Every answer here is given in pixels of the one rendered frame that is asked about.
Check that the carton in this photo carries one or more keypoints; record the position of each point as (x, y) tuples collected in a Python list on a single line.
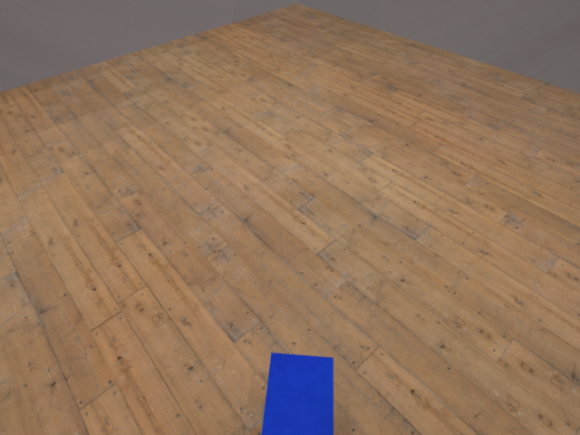
[(299, 395)]

